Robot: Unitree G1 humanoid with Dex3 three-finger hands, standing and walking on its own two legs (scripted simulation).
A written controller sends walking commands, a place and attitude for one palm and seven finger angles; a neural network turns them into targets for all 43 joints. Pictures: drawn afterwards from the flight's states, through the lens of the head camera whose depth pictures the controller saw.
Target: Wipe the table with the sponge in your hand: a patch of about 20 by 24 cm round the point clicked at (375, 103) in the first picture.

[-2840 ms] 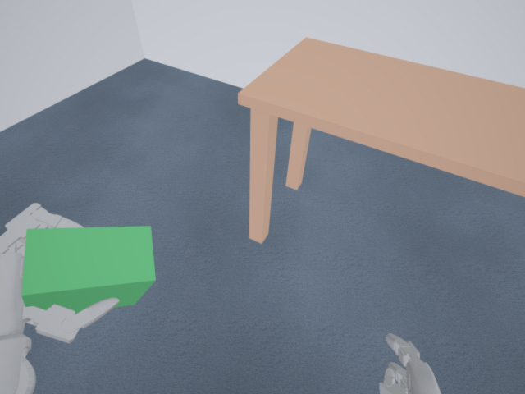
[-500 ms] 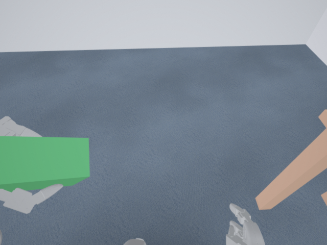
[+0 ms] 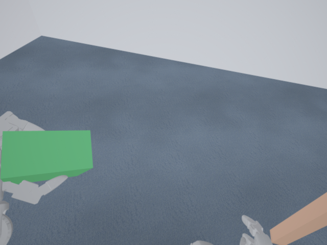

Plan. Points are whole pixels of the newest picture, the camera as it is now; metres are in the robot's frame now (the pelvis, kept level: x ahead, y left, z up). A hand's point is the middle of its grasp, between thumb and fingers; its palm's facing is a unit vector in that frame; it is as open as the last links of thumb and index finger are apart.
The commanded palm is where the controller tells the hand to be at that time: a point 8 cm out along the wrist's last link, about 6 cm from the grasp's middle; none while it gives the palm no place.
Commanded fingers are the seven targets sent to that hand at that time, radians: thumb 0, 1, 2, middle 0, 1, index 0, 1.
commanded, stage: walk to a spot facing it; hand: left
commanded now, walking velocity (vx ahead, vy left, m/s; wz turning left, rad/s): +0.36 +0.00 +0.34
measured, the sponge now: (59, 157) +0.22 +0.21 +0.17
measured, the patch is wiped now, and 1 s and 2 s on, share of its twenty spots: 0.00 0.00 0.00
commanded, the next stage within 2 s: turn to face it in 1.18 s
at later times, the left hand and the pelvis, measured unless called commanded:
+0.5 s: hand (21, 177) +0.18 +0.25 +0.18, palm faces +0.57 -0.69 -0.44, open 10.4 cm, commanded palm +0.12 +0.28 +0.18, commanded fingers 0.00 0.10 1.30 -1.20 -1.60 -1.20 -1.60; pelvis +0.03 -0.03 +0.01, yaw +13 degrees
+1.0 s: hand (48, 136) +0.27 +0.25 +0.17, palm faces +0.64 -0.62 -0.46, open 10.4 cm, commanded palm +0.20 +0.27 +0.18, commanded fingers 0.00 0.10 1.30 -1.20 -1.60 -1.20 -1.60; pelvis +0.13 -0.04 -0.01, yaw +18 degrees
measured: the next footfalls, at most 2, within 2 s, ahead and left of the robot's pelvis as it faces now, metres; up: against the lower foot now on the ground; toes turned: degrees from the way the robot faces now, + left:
right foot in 0.20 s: +0.08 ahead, -0.13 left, +0.00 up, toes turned -3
left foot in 0.58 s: +0.10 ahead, +0.14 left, +0.00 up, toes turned +22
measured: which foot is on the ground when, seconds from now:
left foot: down 0.00-0.20, up 0.22-0.56, down 0.58-0.88, up 0.90-1.00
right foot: up 0.00-0.18, down 0.20-0.58, up 0.60-0.86, down 0.88-1.00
